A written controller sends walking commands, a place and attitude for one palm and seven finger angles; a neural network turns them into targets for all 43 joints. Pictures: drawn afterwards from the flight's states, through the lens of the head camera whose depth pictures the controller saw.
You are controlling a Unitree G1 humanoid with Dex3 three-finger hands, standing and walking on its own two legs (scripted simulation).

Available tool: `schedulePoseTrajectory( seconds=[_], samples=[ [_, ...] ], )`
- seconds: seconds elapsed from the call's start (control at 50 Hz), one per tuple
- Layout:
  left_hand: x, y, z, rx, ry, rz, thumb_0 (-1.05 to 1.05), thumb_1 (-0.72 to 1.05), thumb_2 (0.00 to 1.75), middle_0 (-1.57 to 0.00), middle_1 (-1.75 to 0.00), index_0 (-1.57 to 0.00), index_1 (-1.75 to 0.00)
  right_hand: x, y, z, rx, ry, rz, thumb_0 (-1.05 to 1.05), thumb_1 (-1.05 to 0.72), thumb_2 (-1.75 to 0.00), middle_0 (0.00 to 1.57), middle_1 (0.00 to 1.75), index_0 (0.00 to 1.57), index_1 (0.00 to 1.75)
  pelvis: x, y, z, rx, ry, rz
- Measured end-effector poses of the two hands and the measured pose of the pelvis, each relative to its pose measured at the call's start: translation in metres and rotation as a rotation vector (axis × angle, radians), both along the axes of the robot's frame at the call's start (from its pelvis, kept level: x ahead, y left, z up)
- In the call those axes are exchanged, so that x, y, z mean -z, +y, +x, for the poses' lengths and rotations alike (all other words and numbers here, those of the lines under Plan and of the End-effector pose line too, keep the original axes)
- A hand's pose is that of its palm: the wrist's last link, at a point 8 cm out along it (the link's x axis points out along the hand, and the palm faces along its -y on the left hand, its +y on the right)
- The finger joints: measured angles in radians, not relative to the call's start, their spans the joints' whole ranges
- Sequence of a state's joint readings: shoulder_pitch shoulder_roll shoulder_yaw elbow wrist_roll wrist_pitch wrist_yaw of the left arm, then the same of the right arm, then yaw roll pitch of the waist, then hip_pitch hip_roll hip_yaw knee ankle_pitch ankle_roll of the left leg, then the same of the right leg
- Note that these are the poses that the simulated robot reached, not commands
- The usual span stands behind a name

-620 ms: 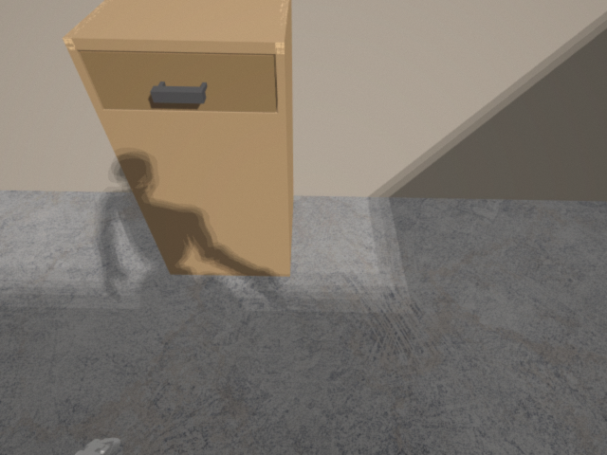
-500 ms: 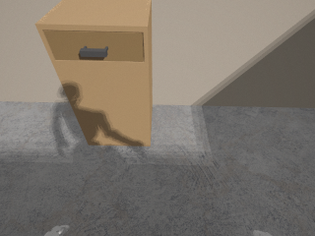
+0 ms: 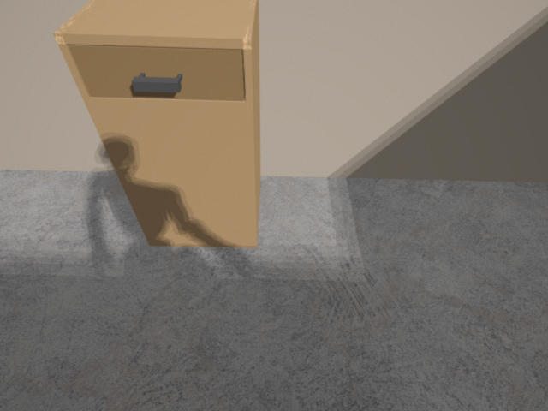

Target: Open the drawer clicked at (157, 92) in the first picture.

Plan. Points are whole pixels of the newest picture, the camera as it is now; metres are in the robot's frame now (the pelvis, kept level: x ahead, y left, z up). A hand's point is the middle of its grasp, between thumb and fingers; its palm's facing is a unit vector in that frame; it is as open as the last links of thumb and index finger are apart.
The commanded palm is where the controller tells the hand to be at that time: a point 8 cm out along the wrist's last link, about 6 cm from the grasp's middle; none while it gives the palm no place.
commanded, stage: stand and wait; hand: left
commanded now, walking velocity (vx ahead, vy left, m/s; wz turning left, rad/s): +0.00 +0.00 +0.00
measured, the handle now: (159, 80) +0.86 +0.36 +0.04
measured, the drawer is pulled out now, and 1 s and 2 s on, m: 0.00 0.00 0.00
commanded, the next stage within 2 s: look at it before walking up in 0.20 s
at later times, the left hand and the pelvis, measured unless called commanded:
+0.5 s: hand out of the picture +0.07 +0.24 -0.15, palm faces -0.03 -0.94 -0.33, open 7.4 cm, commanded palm none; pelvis -0.01 +0.00 +0.00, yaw +0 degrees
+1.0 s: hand out of the picture +0.06 +0.24 -0.15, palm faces -0.03 -0.94 -0.34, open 7.4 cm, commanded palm none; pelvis -0.01 -0.01 +0.00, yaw +0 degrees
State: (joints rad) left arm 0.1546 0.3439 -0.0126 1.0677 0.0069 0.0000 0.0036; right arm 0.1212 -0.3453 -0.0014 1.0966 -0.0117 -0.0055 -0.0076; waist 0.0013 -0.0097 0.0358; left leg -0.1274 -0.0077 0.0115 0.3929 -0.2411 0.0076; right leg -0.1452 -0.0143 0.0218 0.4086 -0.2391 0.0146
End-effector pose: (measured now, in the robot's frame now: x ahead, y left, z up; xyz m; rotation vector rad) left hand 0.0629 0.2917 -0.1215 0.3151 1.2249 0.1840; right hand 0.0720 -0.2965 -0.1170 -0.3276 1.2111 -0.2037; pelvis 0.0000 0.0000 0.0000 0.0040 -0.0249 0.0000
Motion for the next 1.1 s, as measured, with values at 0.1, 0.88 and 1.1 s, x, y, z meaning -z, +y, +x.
schedulePoseTrajectory(
  seconds=[0.1,0.88,1.1],
  samples=[
    [-0.002,0.001,-0.001,0.001,0.0,0.006,0.01,0.9,0.9,-0.2,-0.3,-0.2,-0.3,0.002,-0.001,-0.009,0.008,0.014,0.005,0.01,-0.91,-0.9,0.21,0.3,0.2,0.3,-0.001,-0.001,-0.002,0.001,-0.003,0.001],
    [-0.004,-0.007,-0.005,0.004,-0.007,0.0,0.0,0.9,0.9,-0.2,-0.3,-0.2,-0.3,0.0,-0.004,-0.009,0.001,0.001,0.011,0.01,-0.91,-0.9,0.21,0.3,0.2,0.3,-0.003,-0.006,-0.007,0.002,-0.001,0.001],
    [0.005,-0.015,-0.012,-0.036,-0.008,-0.031,0.0,0.91,0.9,-0.2,-0.3,-0.2,-0.3,0.01,0.012,-0.013,-0.01,0.035,0.033,0.01,-0.91,-0.9,0.2,0.3,0.2,0.3,0.002,-0.001,0.002,-0.015,0.004,-0.014]
  ],
)
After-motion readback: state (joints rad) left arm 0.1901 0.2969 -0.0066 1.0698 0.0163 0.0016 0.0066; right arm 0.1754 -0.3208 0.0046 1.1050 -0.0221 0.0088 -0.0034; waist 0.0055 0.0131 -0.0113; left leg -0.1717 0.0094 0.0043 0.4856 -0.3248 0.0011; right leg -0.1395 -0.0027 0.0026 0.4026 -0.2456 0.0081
